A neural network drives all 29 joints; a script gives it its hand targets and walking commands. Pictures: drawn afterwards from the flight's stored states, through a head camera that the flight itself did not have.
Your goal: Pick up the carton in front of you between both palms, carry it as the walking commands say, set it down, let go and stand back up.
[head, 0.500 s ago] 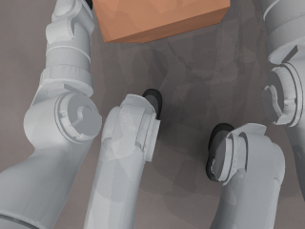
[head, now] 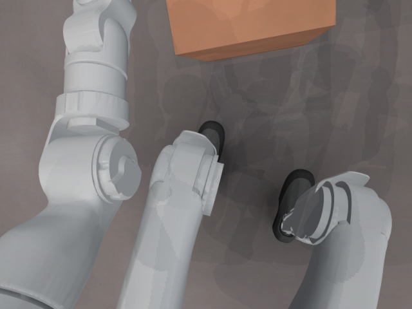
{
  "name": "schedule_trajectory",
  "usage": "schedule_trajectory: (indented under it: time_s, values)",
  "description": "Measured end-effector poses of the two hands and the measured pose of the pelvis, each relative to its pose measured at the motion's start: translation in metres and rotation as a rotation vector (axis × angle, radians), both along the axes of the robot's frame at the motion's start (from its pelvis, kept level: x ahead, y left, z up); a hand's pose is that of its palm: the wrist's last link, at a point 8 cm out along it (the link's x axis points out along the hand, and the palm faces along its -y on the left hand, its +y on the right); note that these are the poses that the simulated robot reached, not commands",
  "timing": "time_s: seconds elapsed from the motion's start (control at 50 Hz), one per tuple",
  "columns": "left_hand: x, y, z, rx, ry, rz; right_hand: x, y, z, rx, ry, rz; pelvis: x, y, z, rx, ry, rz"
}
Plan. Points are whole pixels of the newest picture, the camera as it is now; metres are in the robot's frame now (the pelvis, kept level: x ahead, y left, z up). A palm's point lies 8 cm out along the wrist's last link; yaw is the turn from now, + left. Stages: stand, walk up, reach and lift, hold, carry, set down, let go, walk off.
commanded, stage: set down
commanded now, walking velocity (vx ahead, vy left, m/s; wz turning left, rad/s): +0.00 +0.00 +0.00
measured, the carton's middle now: out of the picture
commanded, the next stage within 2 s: let go in 0.76 s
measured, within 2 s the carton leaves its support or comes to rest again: neither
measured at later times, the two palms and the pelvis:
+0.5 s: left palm out of the picture +0.51 +0.27 +0.02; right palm out of the picture +0.66 -0.09 +0.02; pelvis +0.02 +0.00 +0.12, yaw -1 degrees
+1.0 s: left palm out of the picture +0.48 +0.25 +0.14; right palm out of the picture +0.62 -0.11 +0.14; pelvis +0.05 +0.00 +0.25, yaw -3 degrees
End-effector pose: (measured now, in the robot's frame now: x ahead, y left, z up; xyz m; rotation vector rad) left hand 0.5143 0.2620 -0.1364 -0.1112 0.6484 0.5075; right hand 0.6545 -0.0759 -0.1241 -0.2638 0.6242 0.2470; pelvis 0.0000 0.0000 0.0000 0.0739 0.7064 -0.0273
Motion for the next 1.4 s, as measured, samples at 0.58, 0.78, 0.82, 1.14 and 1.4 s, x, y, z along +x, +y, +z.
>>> schedule_trajectory:
  time_s: [0.58, 0.78, 0.82, 1.14, 1.4]
  values:
    - [-0.004, 0.006, 0.179, 0.026, -0.005, 0.017, 0.006, -0.011, 0.169, 0.003, 0.027, 0.019, 0.023, 0.0, 0.142, -0.022, 0.138, 0.009]
    - [-0.009, 0.005, 0.239, 0.023, -0.004, 0.014, 0.005, -0.018, 0.229, 0.008, 0.04, 0.018, 0.034, -0.001, 0.197, -0.031, 0.119, 0.003]
    - [-0.01, 0.003, 0.248, 0.025, 0.0, 0.007, 0.003, -0.019, 0.239, 0.011, 0.045, 0.012, 0.036, -0.001, 0.207, -0.034, 0.114, 0.003]
    - [-0.074, -0.021, 0.312, 0.069, 0.105, -0.34, -0.115, -0.057, 0.292, -0.019, 0.031, -0.276, 0.06, 0.015, 0.275, -0.066, 0.005, -0.025]
    - [-0.17, 0.002, 0.38, 0.078, 0.168, -0.499, -0.213, -0.071, 0.351, -0.048, 0.034, -0.346, 0.084, 0.028, 0.321, -0.088, -0.292, -0.006]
